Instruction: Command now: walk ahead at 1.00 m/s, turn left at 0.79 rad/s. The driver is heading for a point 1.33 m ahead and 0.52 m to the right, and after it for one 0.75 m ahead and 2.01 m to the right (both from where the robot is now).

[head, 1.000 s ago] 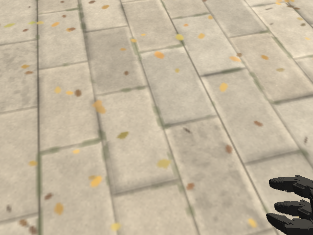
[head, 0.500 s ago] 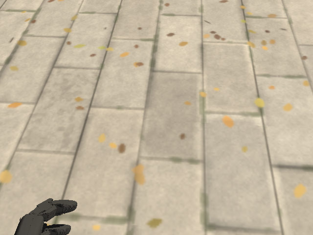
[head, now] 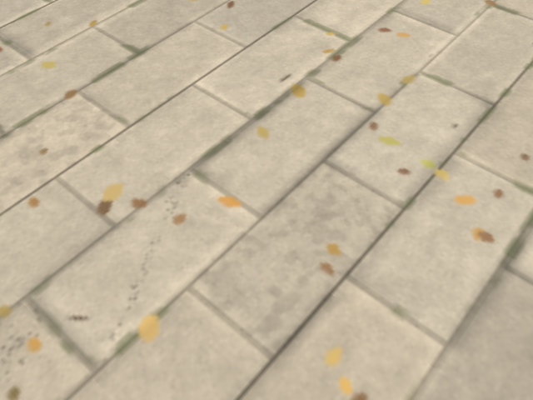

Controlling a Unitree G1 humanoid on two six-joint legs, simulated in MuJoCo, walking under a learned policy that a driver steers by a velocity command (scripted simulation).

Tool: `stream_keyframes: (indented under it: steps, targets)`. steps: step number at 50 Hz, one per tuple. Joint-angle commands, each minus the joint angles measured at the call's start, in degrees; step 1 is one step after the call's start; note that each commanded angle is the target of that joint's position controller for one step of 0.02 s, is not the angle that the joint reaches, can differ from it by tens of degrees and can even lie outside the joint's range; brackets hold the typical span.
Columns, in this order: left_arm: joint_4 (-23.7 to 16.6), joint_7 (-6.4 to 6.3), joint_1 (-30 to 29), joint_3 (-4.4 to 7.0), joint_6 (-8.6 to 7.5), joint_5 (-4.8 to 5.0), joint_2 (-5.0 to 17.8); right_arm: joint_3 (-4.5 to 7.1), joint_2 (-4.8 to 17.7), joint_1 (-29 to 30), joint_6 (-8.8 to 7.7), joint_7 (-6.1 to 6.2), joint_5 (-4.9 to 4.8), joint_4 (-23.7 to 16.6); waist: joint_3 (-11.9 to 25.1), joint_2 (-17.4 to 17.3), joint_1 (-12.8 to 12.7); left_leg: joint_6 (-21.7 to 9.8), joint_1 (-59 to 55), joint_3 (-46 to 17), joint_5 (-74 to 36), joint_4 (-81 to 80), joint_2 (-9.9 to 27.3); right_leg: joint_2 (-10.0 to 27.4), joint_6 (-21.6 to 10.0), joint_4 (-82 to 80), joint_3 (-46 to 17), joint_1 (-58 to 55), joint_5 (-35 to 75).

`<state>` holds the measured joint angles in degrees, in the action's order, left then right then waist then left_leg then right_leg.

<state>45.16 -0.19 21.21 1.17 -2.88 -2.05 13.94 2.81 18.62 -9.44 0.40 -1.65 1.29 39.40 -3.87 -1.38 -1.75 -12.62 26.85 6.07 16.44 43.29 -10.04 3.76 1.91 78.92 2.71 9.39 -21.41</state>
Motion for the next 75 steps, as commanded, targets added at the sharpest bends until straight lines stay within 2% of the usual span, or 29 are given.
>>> stream_keyframes:
  steps: [1,5,9,13,15,17,18,19,20,21,23,29,35,38,39,40,41,43,49,55,57,59,61,62,63,64,66,69,75]
  targets:
    - [-9.79,-0.21,-6.82,1.39,-2.8,-0.4,9.59,3.71,9.69,-10.06,-1.35,2.01,0.19,0.62,3.05,8.66,2.75,-8.94,-29.44,-40.46,-1.2,-30.13,20.15,2.76,-0.86,2.08,-5.72,35.44,1.17]
    - [-8.92,1.01,-6.14,0.27,0.67,-2.02,6.41,1.47,5.03,-9.01,-5.26,2.22,-0.58,2.23,0.13,7.41,-1.33,-7.02,-12.45,-27.61,-9.02,-33.72,13.87,6.29,1.44,-12.33,-4.18,26.83,1.35]
    - [-13.29,2.38,-19.81,-1.21,-0.23,-0.29,3.8,1.63,5.2,-14.02,-6.68,1.08,-1.49,4.93,-3.37,3.87,3.94,-2.41,-10.43,-18.5,-26.54,-36.86,9.38,3.74,-0.95,-35.33,0.5,21.6,24.42]
    - [-13.65,2.29,-23.36,-0.55,-0.46,0.81,5.42,1.83,7.56,-17.34,-7.23,1.22,-1.75,7.66,-1.3,1.19,6.01,0.41,-23.76,-17.36,-44.17,-36.81,13.35,-0.92,-5.05,-46.08,2.32,16.98,31.72]
    - [-12.66,1.54,-19.14,0.79,-0.59,0.38,8.32,2.26,10.09,-17.42,-6.98,1.9,-0.85,8.43,3.69,-2.06,3.12,2.22,-31.43,-16.94,-63.54,-27.56,15.56,-5.03,-6.56,-47.02,2.76,11.58,23.37]
    - [-7.26,-0.03,-0.03,2.93,-0.44,0.96,12.11,2.68,11.85,-13.66,-5.71,2.53,1.1,8.59,12.38,-3.46,-7.79,3.65,-28.73,-15.23,-67.71,-4.31,15.66,-6.1,-8.13,-47.66,1.64,-6.29,14.36]
    - [-4.32,-1.29,12.08,4.24,-0.13,0.2,15.22,1.92,8.79,-11.24,-5.74,2.65,1.8,7.73,17.67,-1.43,-13.23,3.95,-17.37,-13.8,-54.31,14.93,13.02,0.64,-9.66,-43.78,-4.7,-20.78,3.93]
    - [-3.65,-0.89,12.02,5.75,-0.54,-2.12,20.94,-0.42,-1.19,-20.13,-6.21,1.68,-1.69,5.01,24.81,19.88,-5.14,7.31,5.41,-11.34,0.91,41.43,1.86,18.85,-19.19,-51.28,-39.04,-35.63,-11.37]
    - [-4.01,0.52,8.55,5.07,-0.34,-0.61,15.51,-0.54,2.95,-15.42,-6.92,2.0,-0.58,5.13,23.86,14.01,-6.52,5.59,12.02,-15.11,6.58,43.94,2.37,17.61,-18.69,-61.5,-52.93,-32.76,-14.65]
    - [-3.98,0.85,2.29,4.51,-0.77,-0.33,12.28,-0.29,3.87,-10.16,-6.71,2.07,-0.94,4.06,12.72,7.95,-3.89,5.44,15.31,-15.11,0.87,41.81,7.0,16.37,-17.77,-62.35,-41.86,-23.69,-12.22]
    - [-1.89,1.09,0.54,3.24,-1.3,-0.49,7.28,-0.87,2.84,-4.13,-6.07,0.95,0.41,2.7,4.82,-0.96,-1.67,5.39,12.41,-13.91,-0.73,35.72,10.34,11.31,-14.99,-64.44,-28.8,-9.27,-2.79]
    - [2.18,1.01,3.58,3.06,-3.1,1.58,8.31,-3.35,-0.08,6.62,-4.91,-1.18,2.43,-5.03,-4.35,3.77,2.66,11.25,13.89,-8.55,-7.14,12.74,16.55,5.18,-16.64,-75.25,-19.27,6.77,6.85]
    - [2.04,1.42,5.66,4.76,-3.57,2.98,12.84,-3.3,1.54,13.84,-5.48,-1.29,0.61,-5.91,-0.77,3.84,0.29,11.98,-6.22,-4.81,-21.75,-10.52,11.61,3.91,-12.77,-73.86,-14.46,2.95,31.2]
    - [2.33,0.93,5.9,5.42,-2.63,2.01,15.66,-0.73,6.09,-2.46,-6.19,0.92,1.11,-1.31,11.53,4.33,8.15,10.3,-25.36,-4.54,-9.05,-12.96,8.58,1.45,-9.75,-46.08,-12.55,-1.08,48.06]
    - [1.06,1.01,4.06,4.87,-2.67,1.89,13.18,0.75,9.64,-13.03,-6.41,2.27,2.05,0.33,17.59,2.4,13.05,9.39,-39.03,-11.87,0.31,-11.86,17.16,-1.55,-8.85,-29.1,-11.67,9.28,36.64]
    - [-1.76,0.79,9.43,2.52,-2.8,3.68,2.65,2.17,14.29,-17.69,-6.33,2.85,4.61,0.55,27.94,-12.94,9.61,5.2,-54.07,-39.19,22.69,-17.7,36.36,-6.94,-7.89,-7.47,-7.35,26.18,-3.76]
    - [-3.44,0.71,7.38,2.5,-2.17,3.9,5.53,2.41,13.54,-15.63,-5.65,2.7,2.97,0.06,29.42,-15.37,8.96,3.13,-50.94,-55.12,30.84,-27.91,37.68,-6.14,-8.95,1.25,-7.97,32.66,-4.26]
    - [-3.49,1.1,-1.6,3.01,-1.01,2.11,7.74,0.81,4.91,-7.85,-5.91,2.38,1.94,0.7,11.39,-3.7,7.13,4.74,-35.75,-35.16,16.17,-27.61,31.78,-0.5,-8.79,-1.42,-6.75,36.61,5.06]
    - [-8.35,3.97,-10.83,2.01,3.38,0.06,3.69,-0.18,-0.07,-9.38,-8.14,1.7,-0.39,6.39,1.29,-4.0,1.69,7.41,-22.66,-8.79,-12.32,-34.03,26.64,4.15,-6.12,-7.39,-4.86,37.14,9.87]
    - [-12.74,5.9,-21.86,0.6,3.11,0.43,4.88,0.62,4.06,-9.5,-8.71,2.01,0.0,7.93,-4.54,0.23,0.62,10.55,-20.88,9.74,-34.72,-37.41,21.34,-0.17,-9.59,-32.07,5.6,26.66,24.47]
    - [-11.86,5.68,-20.38,0.85,2.7,0.61,6.27,1.28,7.41,-12.8,-7.75,2.63,0.06,7.94,-1.21,-1.31,-0.51,11.41,-27.59,11.06,-62.39,-29.79,21.89,-5.4,-11.65,-35.3,9.7,20.42,22.02]
    - [-8.75,4.8,-8.33,2.23,2.39,0.87,9.35,2.47,11.59,-11.44,-5.67,3.44,0.51,6.8,6.45,-4.53,-7.83,11.25,-29.23,10.14,-77.98,-11.91,24.56,-8.9,-13.84,-35.03,9.23,7.05,15.39]
    - [-2.1,2.41,10.22,5.42,2.32,1.07,14.39,2.73,10.96,-8.75,-4.2,2.9,1.22,5.3,13.97,0.14,-14.53,11.05,-13.88,8.07,-49.12,23.52,21.33,-9.51,-17.31,-39.84,1.31,-18.35,8.15]
    - [-2.32,1.28,4.65,6.51,3.07,2.1,19.05,0.34,1.31,-8.32,-4.66,1.9,2.03,2.93,8.16,14.62,-7.45,12.66,4.72,6.4,9.1,46.7,10.6,0.26,-19.54,-42.1,-16.23,-20.33,13.41]
    - [-5.47,1.46,2.45,7.62,3.91,0.48,24.24,0.28,3.67,-9.88,-5.95,1.8,0.48,-4.42,20.85,16.94,-4.35,14.09,21.73,-6.75,11.98,56.13,6.87,9.25,-30.98,-55.63,-46.15,-35.39,3.52]
    - [-6.35,0.91,2.32,7.47,3.9,0.73,21.26,0.01,5.92,-4.78,-7.49,1.83,1.17,-4.82,17.06,5.35,-5.7,13.6,25.63,-11.61,6.86,51.76,11.01,11.23,-28.94,-63.9,-50.95,-31.45,-3.56]
    - [-4.2,0.1,-0.27,6.14,2.48,1.04,16.15,-0.59,5.08,-2.32,-7.82,2.11,1.63,-4.2,4.46,-4.31,-0.17,14.07,19.97,-11.49,3.86,39.91,14.93,7.26,-25.03,-65.37,-42.01,-12.34,5.26]
    - [-4.21,0.02,-2.66,4.64,0.01,1.53,12.99,-1.05,3.66,-3.83,-4.14,2.04,3.07,-4.03,1.11,-4.77,4.71,16.71,10.25,-11.09,7.93,28.36,17.55,1.69,-23.88,-66.35,-31.07,5.04,14.66]
    - [-4.08,1.14,-1.35,5.71,-1.4,2.15,14.41,-2.9,-0.06,11.0,-3.74,0.38,0.22,-9.72,0.2,1.76,-0.49,16.29,-4.26,-6.69,-20.58,-3.47,13.99,-5.03,-17.28,-68.29,-23.6,12.89,24.26]
